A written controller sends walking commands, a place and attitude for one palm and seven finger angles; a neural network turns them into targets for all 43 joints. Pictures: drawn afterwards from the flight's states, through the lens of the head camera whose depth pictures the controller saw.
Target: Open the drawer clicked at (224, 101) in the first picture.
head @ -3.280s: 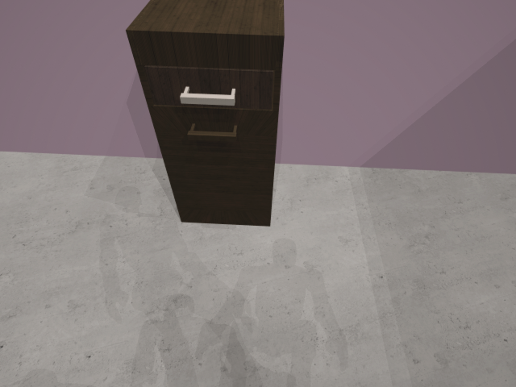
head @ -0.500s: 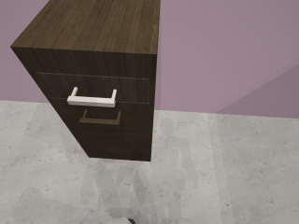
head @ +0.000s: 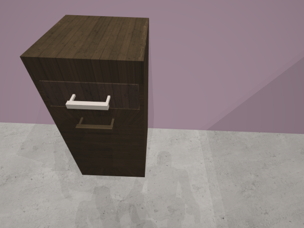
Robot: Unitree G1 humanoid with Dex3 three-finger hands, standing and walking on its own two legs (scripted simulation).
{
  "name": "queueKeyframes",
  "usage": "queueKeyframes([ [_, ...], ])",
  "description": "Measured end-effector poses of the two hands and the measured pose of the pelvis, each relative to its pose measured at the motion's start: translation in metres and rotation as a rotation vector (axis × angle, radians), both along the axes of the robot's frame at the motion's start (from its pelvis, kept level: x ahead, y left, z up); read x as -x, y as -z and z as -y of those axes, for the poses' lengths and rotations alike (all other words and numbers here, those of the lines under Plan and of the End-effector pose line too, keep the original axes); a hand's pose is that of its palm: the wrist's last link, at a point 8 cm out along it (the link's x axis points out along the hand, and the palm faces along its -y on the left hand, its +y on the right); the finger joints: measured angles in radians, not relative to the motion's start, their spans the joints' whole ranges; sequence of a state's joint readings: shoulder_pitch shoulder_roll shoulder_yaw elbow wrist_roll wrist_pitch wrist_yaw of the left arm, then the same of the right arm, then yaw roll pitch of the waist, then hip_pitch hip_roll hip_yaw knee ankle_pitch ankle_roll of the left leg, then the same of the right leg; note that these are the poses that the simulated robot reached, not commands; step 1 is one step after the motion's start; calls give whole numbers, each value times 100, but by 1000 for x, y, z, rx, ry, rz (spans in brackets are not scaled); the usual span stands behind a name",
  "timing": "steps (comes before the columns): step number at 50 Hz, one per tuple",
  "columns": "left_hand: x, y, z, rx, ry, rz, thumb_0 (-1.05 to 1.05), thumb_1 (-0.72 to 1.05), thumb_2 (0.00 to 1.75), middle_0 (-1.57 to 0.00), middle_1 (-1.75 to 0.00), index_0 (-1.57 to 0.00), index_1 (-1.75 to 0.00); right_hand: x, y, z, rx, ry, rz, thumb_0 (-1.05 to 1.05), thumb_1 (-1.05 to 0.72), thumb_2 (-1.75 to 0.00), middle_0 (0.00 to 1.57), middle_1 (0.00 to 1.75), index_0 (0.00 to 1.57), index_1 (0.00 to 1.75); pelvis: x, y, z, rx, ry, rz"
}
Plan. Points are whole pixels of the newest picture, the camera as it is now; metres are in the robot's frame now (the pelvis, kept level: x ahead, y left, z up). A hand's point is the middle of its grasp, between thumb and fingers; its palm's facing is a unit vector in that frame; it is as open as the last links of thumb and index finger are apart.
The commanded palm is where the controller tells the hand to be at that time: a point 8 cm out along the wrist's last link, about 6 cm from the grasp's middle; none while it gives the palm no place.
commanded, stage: come to a stop and stand still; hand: left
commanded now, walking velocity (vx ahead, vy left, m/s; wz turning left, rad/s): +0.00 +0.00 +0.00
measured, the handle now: (89, 101) +0.57 +0.30 -0.02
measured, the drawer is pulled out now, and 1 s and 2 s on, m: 0.00 0.00 0.00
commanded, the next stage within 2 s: look again from close up in 0.42 s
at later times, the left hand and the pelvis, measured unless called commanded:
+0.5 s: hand out of the picture -0.04 +0.15 -0.16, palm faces +0.06 -0.99 -0.15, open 7.4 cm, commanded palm none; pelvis -0.02 -0.01 +0.01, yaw +1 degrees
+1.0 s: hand out of the picture +0.01 +0.15 -0.16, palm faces +0.04 -0.99 -0.16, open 7.4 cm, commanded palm none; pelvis +0.03 -0.01 +0.02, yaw +0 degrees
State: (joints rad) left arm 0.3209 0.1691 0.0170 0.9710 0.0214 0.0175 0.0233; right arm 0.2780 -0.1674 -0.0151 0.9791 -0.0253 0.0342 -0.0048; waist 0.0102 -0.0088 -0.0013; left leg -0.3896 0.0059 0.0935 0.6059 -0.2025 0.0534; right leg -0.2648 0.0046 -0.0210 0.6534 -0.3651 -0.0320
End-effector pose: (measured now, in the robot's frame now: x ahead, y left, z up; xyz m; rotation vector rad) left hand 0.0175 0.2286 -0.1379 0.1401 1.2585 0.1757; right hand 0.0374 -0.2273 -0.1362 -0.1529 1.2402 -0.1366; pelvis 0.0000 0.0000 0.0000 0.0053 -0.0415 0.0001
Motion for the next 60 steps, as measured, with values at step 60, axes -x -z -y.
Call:
queueKeyframes([
  [60, -9, -10, 26, 32, -8, -138, 0, 91, 90, -19, -30, -20, -30, 8, -6, -4, -23, 28, -162, 1, -91, -90, 19, 30, 20, 30, -40, -18, 11, -4, 2, -43],
])
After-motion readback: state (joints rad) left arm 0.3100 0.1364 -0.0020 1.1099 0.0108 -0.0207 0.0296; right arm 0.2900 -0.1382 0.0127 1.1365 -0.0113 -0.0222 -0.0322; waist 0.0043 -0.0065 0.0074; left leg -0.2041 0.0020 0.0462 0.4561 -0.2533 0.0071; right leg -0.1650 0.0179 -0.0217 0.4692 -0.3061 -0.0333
